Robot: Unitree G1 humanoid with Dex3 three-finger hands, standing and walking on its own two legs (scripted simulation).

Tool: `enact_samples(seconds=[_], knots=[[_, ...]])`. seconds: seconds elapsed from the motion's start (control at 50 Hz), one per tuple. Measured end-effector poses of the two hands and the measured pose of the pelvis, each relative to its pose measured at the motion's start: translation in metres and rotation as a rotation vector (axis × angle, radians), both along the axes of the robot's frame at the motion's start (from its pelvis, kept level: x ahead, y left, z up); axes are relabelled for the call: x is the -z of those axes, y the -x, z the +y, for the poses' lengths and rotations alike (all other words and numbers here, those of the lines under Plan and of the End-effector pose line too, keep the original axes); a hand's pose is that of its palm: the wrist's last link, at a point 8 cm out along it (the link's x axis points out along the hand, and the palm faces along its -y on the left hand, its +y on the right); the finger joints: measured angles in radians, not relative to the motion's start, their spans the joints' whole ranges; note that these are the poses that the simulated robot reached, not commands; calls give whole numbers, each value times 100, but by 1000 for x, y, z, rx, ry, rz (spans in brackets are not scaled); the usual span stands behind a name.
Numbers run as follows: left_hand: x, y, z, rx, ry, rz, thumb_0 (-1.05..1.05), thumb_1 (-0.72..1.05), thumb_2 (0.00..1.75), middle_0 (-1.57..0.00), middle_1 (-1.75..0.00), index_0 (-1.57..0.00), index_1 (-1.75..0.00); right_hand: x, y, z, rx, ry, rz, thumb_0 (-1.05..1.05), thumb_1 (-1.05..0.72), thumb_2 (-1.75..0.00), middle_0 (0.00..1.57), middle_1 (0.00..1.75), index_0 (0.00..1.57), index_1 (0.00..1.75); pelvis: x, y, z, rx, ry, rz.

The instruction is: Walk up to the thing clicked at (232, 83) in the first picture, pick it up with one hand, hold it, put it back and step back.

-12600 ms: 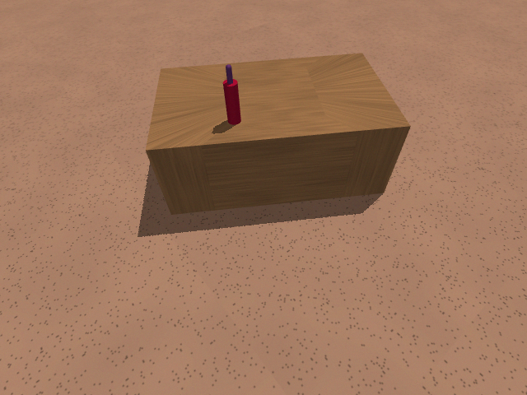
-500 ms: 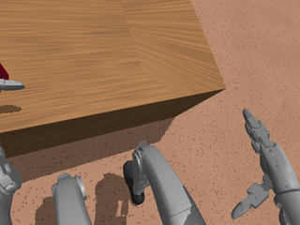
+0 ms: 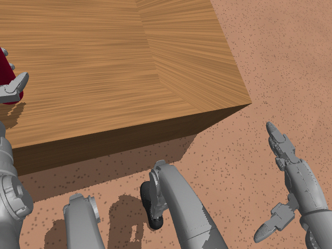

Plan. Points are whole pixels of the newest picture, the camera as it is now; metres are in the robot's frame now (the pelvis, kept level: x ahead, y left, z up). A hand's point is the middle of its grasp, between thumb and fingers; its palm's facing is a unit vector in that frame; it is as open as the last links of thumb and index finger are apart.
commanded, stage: settle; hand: left
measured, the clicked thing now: out of the picture +0.54 +0.20 -0.02
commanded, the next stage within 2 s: lift in 0.98 s
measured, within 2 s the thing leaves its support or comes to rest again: leaves its support in 0.20 s
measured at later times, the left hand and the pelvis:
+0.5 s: hand out of the picture +0.55 +0.20 +0.00, palm faces +0.19 -0.98 -0.03, open 7.8 cm; pelvis +0.01 +0.00 +0.03, yaw +0 degrees
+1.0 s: hand out of the picture +0.55 +0.20 +0.03, palm faces +0.19 -0.98 -0.02, open 7.8 cm; pelvis +0.02 +0.00 +0.05, yaw +0 degrees
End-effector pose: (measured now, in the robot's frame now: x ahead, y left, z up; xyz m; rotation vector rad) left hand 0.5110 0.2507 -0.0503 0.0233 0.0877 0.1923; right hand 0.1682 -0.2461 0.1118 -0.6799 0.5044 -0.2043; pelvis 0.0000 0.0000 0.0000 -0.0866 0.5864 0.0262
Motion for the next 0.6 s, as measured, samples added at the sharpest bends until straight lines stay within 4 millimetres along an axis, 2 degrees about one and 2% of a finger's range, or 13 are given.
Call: enact_samples(seconds=[0.06,0.2,0.46,0.6], knots=[[1,1,0,-6,8,-4,-3,-15,110,-80,-103,-91,-106,-3,0,2,-14,6,-7,-1,52,-5,6,5,7,5,0,1,0,0,-1,-3],[-3,3,-2,-2,24,-10,-3,-19,118,-78,-112,-89,-116,-8,6,2,-4,16,2,-1,52,-6,6,5,7,5,-2,3,-1,-1,-1,-12],[-50,-4,-1,4,7,-14,-3,-21,121,-77,-115,-87,-118,-2,7,-4,68,-55,15,-1,52,-6,6,5,7,5,-23,-5,4,1,-2,-36],[-62,-6,4,-6,6,0,-3,-21,122,-76,-116,-87,-119,-2,1,-3,68,-84,32,-1,53,-6,6,5,7,5,-34,-9,5,3,-8,-42]])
